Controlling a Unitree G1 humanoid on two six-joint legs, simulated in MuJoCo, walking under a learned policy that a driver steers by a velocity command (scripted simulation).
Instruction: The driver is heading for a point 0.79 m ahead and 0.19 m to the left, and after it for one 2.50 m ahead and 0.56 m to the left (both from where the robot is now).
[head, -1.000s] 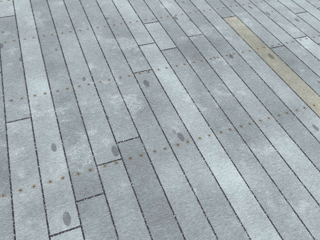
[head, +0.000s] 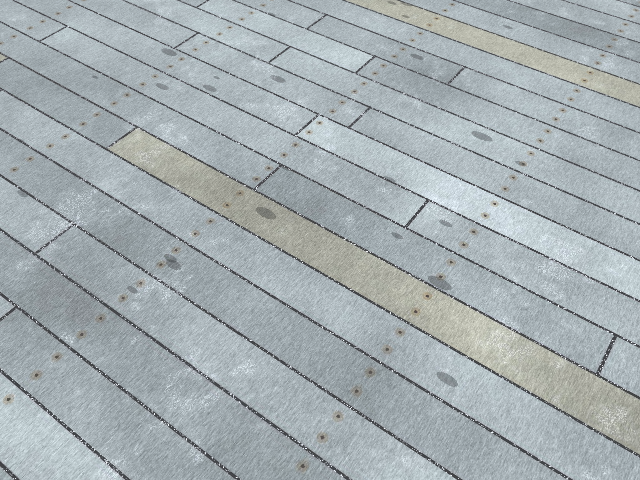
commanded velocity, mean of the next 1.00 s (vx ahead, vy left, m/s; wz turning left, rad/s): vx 1.00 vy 0.00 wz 0.56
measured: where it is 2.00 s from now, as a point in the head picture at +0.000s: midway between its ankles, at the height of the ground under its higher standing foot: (163, 94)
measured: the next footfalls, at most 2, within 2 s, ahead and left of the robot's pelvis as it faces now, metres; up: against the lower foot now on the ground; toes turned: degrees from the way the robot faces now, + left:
right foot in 0.34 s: +0.55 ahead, -0.10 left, +0.00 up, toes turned +19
left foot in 0.78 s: +0.82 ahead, +0.28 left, +0.00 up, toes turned +38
